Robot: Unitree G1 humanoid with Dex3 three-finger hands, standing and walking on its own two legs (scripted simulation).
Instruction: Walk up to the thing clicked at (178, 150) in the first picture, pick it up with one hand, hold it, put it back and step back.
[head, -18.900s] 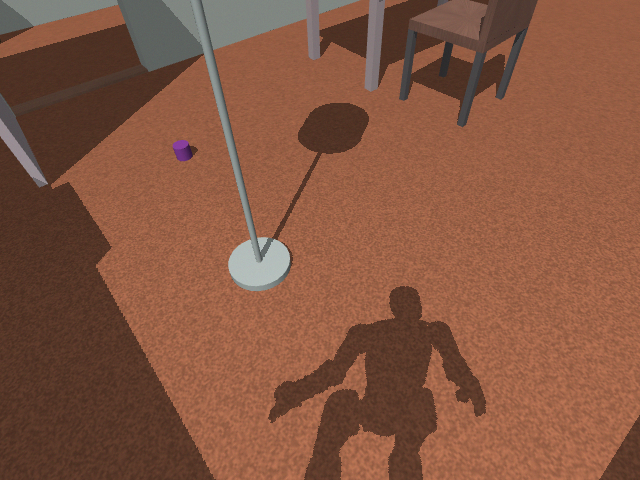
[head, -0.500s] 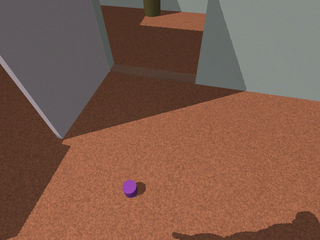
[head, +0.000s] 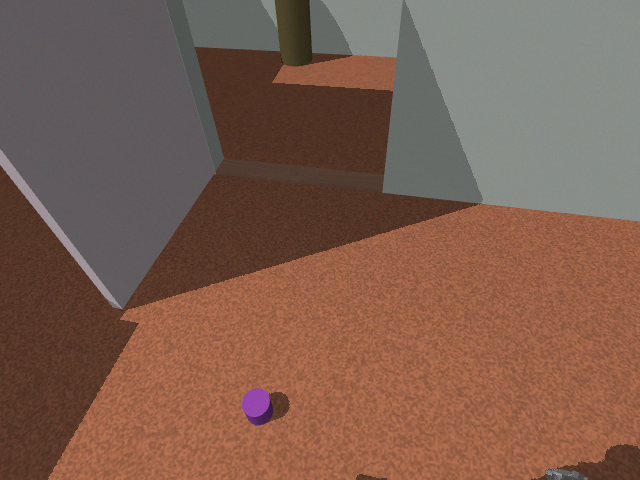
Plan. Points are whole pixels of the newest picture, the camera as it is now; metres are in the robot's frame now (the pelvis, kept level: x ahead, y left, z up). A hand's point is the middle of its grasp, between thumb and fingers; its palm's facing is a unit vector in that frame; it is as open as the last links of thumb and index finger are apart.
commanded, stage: walk up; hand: left
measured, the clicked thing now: (257, 406) +0.47 +0.24 -0.74
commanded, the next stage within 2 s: stand in 0.04 s
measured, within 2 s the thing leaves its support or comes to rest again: neither
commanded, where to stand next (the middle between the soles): +0.09 -0.01 m, yaw +1 degrees
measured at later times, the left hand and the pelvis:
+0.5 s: hand out of the picture +0.07 +0.25 -0.15, palm faces -0.02 -0.94 -0.34, open 7.3 cm; pelvis -0.01 -0.01 +0.01, yaw +1 degrees
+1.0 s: hand out of the picture +0.04 +0.25 -0.15, palm faces -0.01 -0.94 -0.34, open 7.3 cm; pelvis -0.02 +0.00 +0.00, yaw +1 degrees
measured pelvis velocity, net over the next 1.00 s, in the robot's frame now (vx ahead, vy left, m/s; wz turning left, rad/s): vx -0.02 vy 0.00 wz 0.03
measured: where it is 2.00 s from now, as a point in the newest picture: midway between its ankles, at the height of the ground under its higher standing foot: outside the picture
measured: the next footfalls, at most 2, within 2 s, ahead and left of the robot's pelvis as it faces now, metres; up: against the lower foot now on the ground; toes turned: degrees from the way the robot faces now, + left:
none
